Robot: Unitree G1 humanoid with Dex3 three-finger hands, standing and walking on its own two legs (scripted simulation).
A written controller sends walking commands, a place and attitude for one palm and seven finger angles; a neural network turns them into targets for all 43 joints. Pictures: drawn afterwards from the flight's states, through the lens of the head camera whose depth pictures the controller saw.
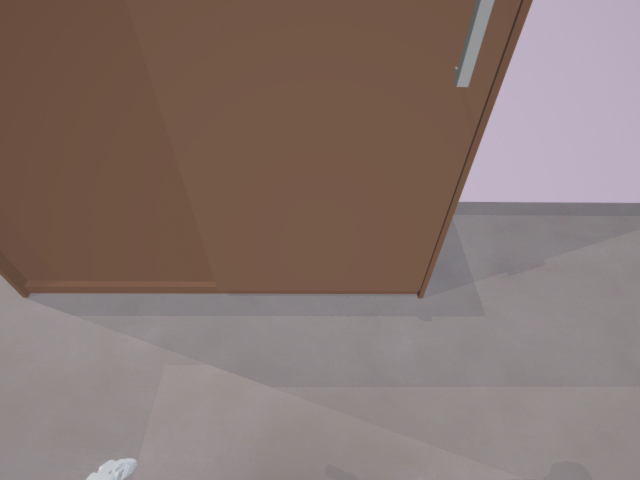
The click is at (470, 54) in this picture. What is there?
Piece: wardrobe's sliding door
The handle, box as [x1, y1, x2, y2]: [454, 0, 494, 86]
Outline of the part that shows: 494,0 476,0 459,63 458,66 454,69 454,82 456,86 468,85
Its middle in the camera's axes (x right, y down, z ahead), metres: +0.29 -0.43 +0.72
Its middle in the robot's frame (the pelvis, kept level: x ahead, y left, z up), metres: +0.87 -0.25 +0.24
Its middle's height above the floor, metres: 1.01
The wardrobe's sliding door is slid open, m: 0.00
